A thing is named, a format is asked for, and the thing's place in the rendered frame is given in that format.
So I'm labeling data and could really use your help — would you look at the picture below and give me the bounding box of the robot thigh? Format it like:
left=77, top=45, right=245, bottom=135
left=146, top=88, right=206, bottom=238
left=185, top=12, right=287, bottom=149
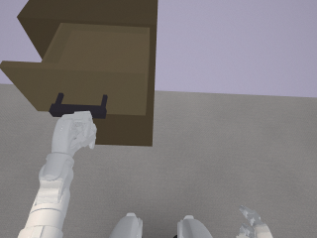
left=177, top=218, right=213, bottom=238
left=109, top=216, right=143, bottom=238

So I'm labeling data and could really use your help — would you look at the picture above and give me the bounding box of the robot right hand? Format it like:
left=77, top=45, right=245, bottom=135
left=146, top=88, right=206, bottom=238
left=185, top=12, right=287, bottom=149
left=236, top=205, right=273, bottom=238

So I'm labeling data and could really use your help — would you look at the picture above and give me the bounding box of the drawer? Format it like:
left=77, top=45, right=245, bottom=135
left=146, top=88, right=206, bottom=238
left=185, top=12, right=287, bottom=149
left=0, top=23, right=150, bottom=116

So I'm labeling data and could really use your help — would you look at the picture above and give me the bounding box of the left robot thigh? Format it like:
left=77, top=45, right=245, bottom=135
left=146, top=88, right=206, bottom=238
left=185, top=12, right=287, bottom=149
left=109, top=216, right=143, bottom=238

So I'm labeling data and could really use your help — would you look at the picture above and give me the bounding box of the robot left hand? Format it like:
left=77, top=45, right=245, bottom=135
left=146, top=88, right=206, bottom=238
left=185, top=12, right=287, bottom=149
left=52, top=111, right=97, bottom=158

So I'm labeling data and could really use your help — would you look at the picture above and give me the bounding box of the handle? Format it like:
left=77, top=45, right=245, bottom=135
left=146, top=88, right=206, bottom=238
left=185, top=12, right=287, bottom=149
left=49, top=92, right=108, bottom=119

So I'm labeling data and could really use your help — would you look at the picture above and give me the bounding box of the right robot thigh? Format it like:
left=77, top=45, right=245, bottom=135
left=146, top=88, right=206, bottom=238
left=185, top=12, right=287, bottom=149
left=177, top=218, right=213, bottom=238

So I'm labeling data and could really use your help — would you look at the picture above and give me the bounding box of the left robot forearm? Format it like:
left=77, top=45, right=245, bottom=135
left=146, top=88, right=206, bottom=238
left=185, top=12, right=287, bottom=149
left=18, top=152, right=74, bottom=238

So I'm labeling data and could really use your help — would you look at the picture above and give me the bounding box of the cabinet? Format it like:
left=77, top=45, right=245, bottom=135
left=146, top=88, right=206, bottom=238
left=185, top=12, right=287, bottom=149
left=17, top=0, right=159, bottom=147

